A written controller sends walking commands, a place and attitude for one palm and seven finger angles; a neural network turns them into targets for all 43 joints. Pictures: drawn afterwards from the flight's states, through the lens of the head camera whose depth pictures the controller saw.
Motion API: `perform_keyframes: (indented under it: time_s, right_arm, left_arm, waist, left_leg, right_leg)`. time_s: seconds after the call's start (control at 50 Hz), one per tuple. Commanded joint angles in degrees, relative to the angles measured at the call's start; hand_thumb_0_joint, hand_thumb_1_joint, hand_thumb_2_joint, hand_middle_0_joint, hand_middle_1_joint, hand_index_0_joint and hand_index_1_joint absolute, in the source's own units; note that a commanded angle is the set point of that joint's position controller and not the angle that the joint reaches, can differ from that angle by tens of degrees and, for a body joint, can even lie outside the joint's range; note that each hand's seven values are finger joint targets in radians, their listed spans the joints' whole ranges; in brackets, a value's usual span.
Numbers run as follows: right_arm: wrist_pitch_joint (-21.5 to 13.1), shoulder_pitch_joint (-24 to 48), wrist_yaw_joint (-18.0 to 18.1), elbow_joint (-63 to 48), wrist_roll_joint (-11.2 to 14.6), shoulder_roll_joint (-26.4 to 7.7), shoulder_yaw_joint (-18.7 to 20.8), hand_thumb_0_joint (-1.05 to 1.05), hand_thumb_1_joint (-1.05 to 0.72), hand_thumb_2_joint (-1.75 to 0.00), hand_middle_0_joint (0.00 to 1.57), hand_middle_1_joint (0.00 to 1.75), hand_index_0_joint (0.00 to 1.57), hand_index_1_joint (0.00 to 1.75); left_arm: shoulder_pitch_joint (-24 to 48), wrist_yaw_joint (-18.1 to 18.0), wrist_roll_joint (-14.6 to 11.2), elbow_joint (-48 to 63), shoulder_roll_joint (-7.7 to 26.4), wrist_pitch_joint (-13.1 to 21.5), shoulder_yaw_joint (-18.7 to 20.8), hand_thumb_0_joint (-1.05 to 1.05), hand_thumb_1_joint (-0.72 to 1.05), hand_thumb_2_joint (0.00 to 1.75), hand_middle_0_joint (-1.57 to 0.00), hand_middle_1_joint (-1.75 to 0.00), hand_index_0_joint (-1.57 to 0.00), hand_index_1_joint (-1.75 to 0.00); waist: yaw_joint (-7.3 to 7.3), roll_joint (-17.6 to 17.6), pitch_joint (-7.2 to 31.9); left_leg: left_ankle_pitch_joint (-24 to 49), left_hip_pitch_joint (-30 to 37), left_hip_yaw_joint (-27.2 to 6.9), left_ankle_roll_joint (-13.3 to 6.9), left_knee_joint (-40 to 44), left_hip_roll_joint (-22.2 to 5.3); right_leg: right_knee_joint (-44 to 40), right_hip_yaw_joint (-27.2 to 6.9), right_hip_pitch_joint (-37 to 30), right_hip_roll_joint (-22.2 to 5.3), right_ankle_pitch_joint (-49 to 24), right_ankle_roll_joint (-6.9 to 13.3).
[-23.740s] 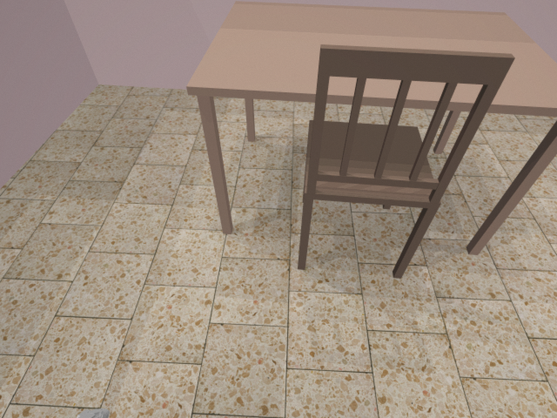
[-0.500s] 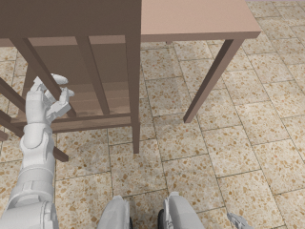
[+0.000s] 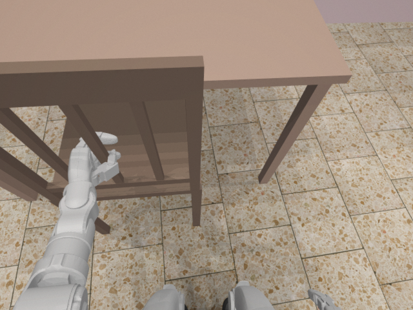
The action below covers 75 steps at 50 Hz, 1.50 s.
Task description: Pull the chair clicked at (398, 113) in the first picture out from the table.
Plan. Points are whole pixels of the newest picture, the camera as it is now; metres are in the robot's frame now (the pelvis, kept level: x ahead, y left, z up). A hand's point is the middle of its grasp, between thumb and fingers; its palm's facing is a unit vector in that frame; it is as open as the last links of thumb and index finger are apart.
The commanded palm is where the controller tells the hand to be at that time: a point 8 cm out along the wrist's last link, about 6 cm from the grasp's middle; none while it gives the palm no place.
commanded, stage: step backward, pulling the chair out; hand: left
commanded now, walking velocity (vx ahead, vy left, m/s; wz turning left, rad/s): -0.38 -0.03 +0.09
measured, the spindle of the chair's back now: (99, 150) +0.43 +0.22 -0.01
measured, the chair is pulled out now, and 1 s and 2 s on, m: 0.03 0.18 0.22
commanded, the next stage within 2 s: none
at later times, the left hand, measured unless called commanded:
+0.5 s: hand (137, 193) +0.34 +0.13 -0.02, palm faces +0.03 -0.99 -0.16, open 5.0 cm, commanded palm +0.32 +0.19 -0.02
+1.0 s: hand (141, 237) +0.25 +0.12 -0.02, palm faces +0.02 -0.98 -0.17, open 5.1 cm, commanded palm +0.26 +0.17 -0.01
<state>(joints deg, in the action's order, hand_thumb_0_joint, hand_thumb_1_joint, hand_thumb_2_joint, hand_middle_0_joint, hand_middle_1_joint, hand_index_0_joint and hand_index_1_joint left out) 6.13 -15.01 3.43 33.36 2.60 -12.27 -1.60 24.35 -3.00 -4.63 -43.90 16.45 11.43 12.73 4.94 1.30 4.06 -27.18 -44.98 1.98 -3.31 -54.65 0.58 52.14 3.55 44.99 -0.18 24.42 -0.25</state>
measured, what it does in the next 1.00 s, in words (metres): shifts its weight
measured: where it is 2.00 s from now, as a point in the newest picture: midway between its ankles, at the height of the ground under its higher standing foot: outside the picture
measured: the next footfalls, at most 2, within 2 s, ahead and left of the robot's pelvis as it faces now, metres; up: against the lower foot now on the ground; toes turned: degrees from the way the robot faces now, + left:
left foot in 1.34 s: -0.12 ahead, +0.15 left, +0.00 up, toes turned +3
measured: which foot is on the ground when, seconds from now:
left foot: down 0.00-1.00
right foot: down 0.00-1.00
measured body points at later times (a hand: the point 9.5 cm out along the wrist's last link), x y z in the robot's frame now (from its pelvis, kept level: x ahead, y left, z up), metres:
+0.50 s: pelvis -0.04 -0.01 +0.04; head +0.06 -0.01 +0.48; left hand +0.33 +0.19 +0.00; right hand +0.04 -0.27 -0.08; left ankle -0.01 +0.08 -0.68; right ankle +0.00 -0.12 -0.68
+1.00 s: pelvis -0.10 -0.02 +0.04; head -0.03 -0.01 +0.49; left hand +0.25 +0.17 +0.00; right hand -0.01 -0.29 -0.08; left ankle -0.01 +0.08 -0.68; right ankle +0.00 -0.12 -0.68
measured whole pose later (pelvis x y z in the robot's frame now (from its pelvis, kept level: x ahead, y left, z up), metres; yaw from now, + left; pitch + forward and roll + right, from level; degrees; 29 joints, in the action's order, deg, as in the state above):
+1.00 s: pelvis -0.10 -0.02 +0.04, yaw +1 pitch +2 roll +0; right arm -0.1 -13.3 7.9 42.1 4.1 -15.3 -1.4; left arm 26.5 -5.7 -4.2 -58.5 10.7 11.3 -0.7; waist 2.9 -1.0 -6.4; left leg -8.3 -25.2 3.1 -2.3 -31.6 1.2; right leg 35.3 2.7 27.6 -0.6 15.1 0.5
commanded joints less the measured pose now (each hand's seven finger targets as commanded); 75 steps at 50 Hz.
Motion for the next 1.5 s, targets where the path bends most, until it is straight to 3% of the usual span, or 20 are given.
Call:
perform_keyframes:
  time_s: [0.0,0.1,0.34,0.52,0.64,0.7,0.76,0.82,0.88,0.96,1.0,1.06,1.12,1.16,1.24,1.28,1.34,1.38,1.42,1.48]
  right_arm:
    - [0.58,-7.04,3.12,-2.05,0.35,-10.98,2.96,0.0,-0.9,-0.9,0.2,0.3,0.2,0.3]
    - [0.77,-6.85,3.1,-0.37,-0.12,-10.46,3.48,0.0,-0.9,-0.9,0.2,0.3,0.2,0.3]
    - [0.59,-3.6,3.99,-0.31,0.38,-10.66,4.14,0.0,-0.9,-0.9,0.2,0.3,0.2,0.3]
    - [-2.05,-0.24,4.37,0.77,0.97,-9.97,3.57,0.0,-0.9,-0.9,0.2,0.3,0.2,0.3]
    - [-5.02,-1.27,4.31,2.43,1.87,-10.55,3.76,0.0,-0.9,-0.9,0.2,0.3,0.2,0.3]
    - [-6.34,-0.75,3.96,3.76,2.14,-10.25,3.33,0.0,-0.9,-0.9,0.2,0.3,0.2,0.3]
    - [-7.27,-0.11,4.34,4.42,2.16,-11.0,3.1,0.0,-0.9,-0.9,0.2,0.3,0.2,0.3]
    - [-7.9,1.13,4.53,3.28,2.45,-11.07,2.63,0.0,-0.9,-0.9,0.2,0.3,0.2,0.3]
    - [-8.32,2.4,5.07,3.19,1.88,-11.55,2.18,0.0,-0.9,-0.9,0.2,0.3,0.2,0.3]
    - [-8.35,1.92,5.15,4.19,0.92,-10.7,2.45,0.0,-0.9,-0.9,0.2,0.3,0.2,0.3]
    - [-8.32,3.3,4.96,3.55,0.77,-10.55,2.54,0.0,-0.9,-0.9,0.2,0.3,0.2,0.3]
    - [-8.96,3.18,5.02,3.18,0.99,-10.34,2.79,0.0,-0.9,-0.9,0.2,0.3,0.2,0.3]
    - [-9.85,0.18,4.17,4.57,1.32,-9.53,3.18,0.0,-0.9,-0.9,0.2,0.3,0.2,0.3]
    - [-9.92,0.94,3.41,4.56,0.91,-9.03,2.82,0.0,-0.9,-0.9,0.2,0.3,0.2,0.3]
    - [-10.29,1.17,3.53,5.88,0.7,-9.27,1.68,0.0,-0.9,-0.9,0.2,0.3,0.2,0.3]
    - [-10.02,-0.23,3.94,6.68,0.57,-9.79,1.9,0.0,-0.9,-0.9,0.2,0.3,0.2,0.3]
    - [-8.58,-0.62,4.48,3.89,0.32,-11.24,3.81,0.0,-0.9,-0.9,0.2,0.3,0.2,0.3]
    - [-7.92,1.74,4.31,1.61,-0.17,-9.32,2.96,0.0,-0.9,-0.9,0.2,0.3,0.2,0.3]
    - [-7.05,2.32,4.51,1.09,-0.44,-9.65,3.5,0.0,-0.9,-0.9,0.2,0.3,0.2,0.3]
    - [-6.34,1.54,4.57,1.34,-0.12,-9.3,4.05,0.0,-0.9,-0.9,0.2,0.3,0.2,0.3]
  left_arm:
    - [19.63,-3.63,4.47,0.6,12.87,-0.2,-2.23,0.0,0.9,0.9,-0.5,-1.45,-0.5,-1.45]
    - [21.53,-3.1,4.32,-2.32,10.76,2.63,-4.27,0.0,0.9,0.9,-0.5,-1.45,-0.5,-1.45]
    - [15.98,-1.81,3.47,0.25,8.2,3.24,-7.22,0.0,0.9,0.9,-0.5,-1.45,-0.5,-1.45]
    - [19.77,-2.43,2.77,-1.75,7.56,3.85,-8.66,0.0,0.9,0.9,-0.5,-1.45,-0.5,-1.45]
    - [21.89,-3.98,2.43,-4.44,10.32,4.1,-8.28,0.0,0.9,0.9,-0.5,-1.45,-0.5,-1.45]
    - [21.92,-4.24,2.36,-4.93,8.08,3.66,-9.99,0.0,0.9,0.9,-0.5,-1.45,-0.5,-1.45]
    - [21.88,-4.35,2.41,-4.39,7.06,3.5,-10.92,0.0,0.9,0.9,-0.5,-1.45,-0.5,-1.45]
    - [22.85,-4.3,1.79,-3.73,5.46,3.96,-12.74,0.0,0.9,0.9,-0.5,-1.45,-0.5,-1.45]
    - [23.54,-4.3,1.69,-1.84,4.24,4.17,-13.29,0.0,0.9,0.9,-0.5,-1.45,-0.5,-1.45]
    - [23.46,-3.71,2.1,-2.3,5.61,3.61,-11.63,0.0,0.9,0.9,-0.5,-1.45,-0.5,-1.45]
    - [24.24,-3.27,2.37,-2.26,5.28,3.29,-11.87,0.0,0.9,0.9,-0.5,-1.45,-0.5,-1.45]
    - [23.16,-3.54,2.53,-3.17,7.11,3.34,-10.44,0.0,0.9,0.9,-0.5,-1.45,-0.5,-1.45]
    - [20.91,-4.42,2.86,-5.24,7.45,3.38,-10.59,0.0,0.9,0.9,-0.5,-1.45,-0.5,-1.45]
    - [20.47,-4.37,2.85,-4.96,6.94,1.87,-9.94,0.0,0.9,0.9,-0.5,-1.45,-0.5,-1.45]
    - [20.94,-4.62,2.75,-3.13,6.77,0.06,-8.98,0.0,0.9,0.9,-0.5,-1.45,-0.5,-1.45]
    - [21.38,-4.49,2.53,-1.02,5.8,-0.61,-10.23,0.0,0.9,0.9,-0.5,-1.45,-0.5,-1.45]
    - [22.99,-4.01,3.3,0.9,3.96,-1.18,-11.27,0.0,0.9,0.9,-0.5,-1.45,-0.5,-1.45]
    - [27.29,-3.22,3.45,6.25,-0.04,-0.26,-15.39,0.0,0.9,0.9,-0.5,-1.45,-0.5,-1.45]
    - [25.3,-3.7,4.14,5.06,1.41,0.05,-13.41,0.0,0.9,0.9,-0.5,-1.45,-0.5,-1.45]
    - [24.68,-3.49,4.44,4.11,2.64,0.37,-12.37,0.0,0.9,0.9,-0.5,-1.45,-0.5,-1.45]
  waist:
    - [0.2,3.49,18.76]
    - [-0.88,11.78,21.1]
    - [-1.65,7.4,23.55]
    - [-2.18,5.0,17.27]
    - [-1.17,-2.95,14.02]
    - [-1.67,-4.09,14.0]
    - [-1.82,-2.13,14.52]
    - [-2.34,-1.73,11.57]
    - [-3.27,7.92,11.15]
    - [-3.26,7.32,14.67]
    - [-3.39,9.19,11.48]
    - [-3.63,2.57,8.36]
    - [-3.52,-9.62,11.24]
    - [-4.1,-11.35,11.15]
    - [-3.06,-6.53,12.4]
    - [-2.52,-3.8,14.35]
    - [-2.76,-1.88,15.47]
    - [-2.73,4.53,15.32]
    - [-3.38,7.35,12.65]
    - [-3.12,1.26,14.28]
  left_leg:
    - [36.79,20.82,-10.03,1.29,16.13,-7.27]
    - [51.28,30.38,-10.76,2.57,17.92,-9.43]
    - [52.93,36.03,-10.92,2.87,22.63,-10.98]
    - [28.62,27.39,-9.84,1.0,25.59,-10.24]
    - [9.8,29.14,-5.5,3.01,18.51,-2.65]
    - [7.8,30.0,-4.77,3.43,17.73,-1.53]
    - [14.64,31.19,-6.46,2.6,23.22,-3.57]
    - [8.81,30.41,-9.54,1.08,28.4,-6.78]
    - [5.22,27.54,-15.55,-0.91,35.83,-11.37]
    - [25.97,33.26,-15.35,-1.56,30.84,-13.22]
    - [17.71,26.35,-14.3,-1.52,31.66,-13.11]
    - [3.53,17.14,-12.26,-0.32,28.33,-9.43]
    - [0.0,26.4,-5.04,4.91,1.76,1.05]
    - [-3.82,21.19,-8.03,4.86,-6.38,0.43]
    - [-3.14,24.6,-6.6,4.8,12.85,-0.87]
    - [6.06,27.35,-4.45,4.49,28.39,-1.09]
    - [20.71,28.07,-8.21,1.81,27.07,-7.66]
    - [16.79,26.11,-6.1,2.06,31.12,-8.43]
    - [19.52,22.8,-6.36,1.95,30.99,-9.89]
    - [22.47,23.28,-5.42,3.11,26.79,-9.41]
  right_leg:
    - [-10.74,-4.36,-19.94,-4.91,-30.95,1.01]
    - [-14.73,-5.84,-22.47,-5.95,-33.4,1.23]
    - [-18.13,-6.67,-28.1,-6.0,-36.54,1.84]
    - [-19.85,-7.66,-28.27,-6.08,-22.64,1.68]
    - [-32.84,-15.67,-24.1,-14.1,-11.98,4.17]
    - [-35.15,-15.29,-25.75,-17.1,-11.5,4.93]
    - [-31.55,-10.17,-26.79,-13.2,-13.8,2.75]
    - [-29.67,-7.73,-23.41,-8.55,-0.93,1.08]
    - [-18.2,-5.13,-23.63,-3.88,0.53,1.13]
    - [-14.53,-5.66,-25.14,-3.46,-9.61,1.04]
    - [-14.35,-6.21,-27.52,-3.91,-6.54,1.64]
    - [-20.52,-11.34,-30.99,-7.27,-1.26,3.74]
    - [-40.42,-25.61,-20.7,-23.04,8.61,10.25]
    - [-38.88,-23.86,-25.81,-24.7,-2.84,12.39]
    - [-30.66,-12.53,-33.64,-20.23,-24.82,7.31]
    - [-27.1,-9.85,-36.08,-17.0,-23.12,3.87]
    - [-23.75,-5.3,-34.75,-8.35,-20.99,-1.0]
    - [-20.44,-4.17,-35.51,-7.6,-14.58,-1.08]
    - [-16.1,-3.81,-34.78,-6.31,-17.05,-0.71]
    - [-16.64,-5.71,-35.19,-7.87,-25.57,0.44]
